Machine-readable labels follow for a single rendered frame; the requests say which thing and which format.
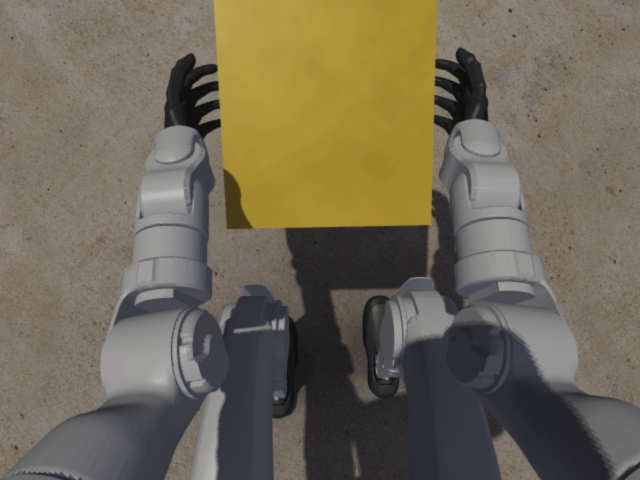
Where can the carton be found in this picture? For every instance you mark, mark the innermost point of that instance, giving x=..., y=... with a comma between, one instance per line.
x=327, y=111

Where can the robot left hand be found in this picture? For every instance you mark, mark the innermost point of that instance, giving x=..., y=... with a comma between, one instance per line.
x=180, y=107

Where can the robot right forearm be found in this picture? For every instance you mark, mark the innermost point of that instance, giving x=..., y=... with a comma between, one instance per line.
x=489, y=220

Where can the left robot foot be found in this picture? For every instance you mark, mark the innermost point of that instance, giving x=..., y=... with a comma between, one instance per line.
x=283, y=406

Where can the robot left forearm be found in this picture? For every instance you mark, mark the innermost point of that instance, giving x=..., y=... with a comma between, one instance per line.
x=169, y=265

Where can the robot left thigh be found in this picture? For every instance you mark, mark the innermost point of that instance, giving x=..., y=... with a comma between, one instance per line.
x=235, y=437

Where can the robot right hand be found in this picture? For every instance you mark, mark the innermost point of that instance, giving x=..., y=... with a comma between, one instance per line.
x=470, y=94

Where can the robot right upper arm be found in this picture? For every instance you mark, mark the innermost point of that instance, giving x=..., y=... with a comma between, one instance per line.
x=521, y=362

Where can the robot left upper arm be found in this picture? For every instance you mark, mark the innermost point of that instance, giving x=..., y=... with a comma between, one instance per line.
x=157, y=369

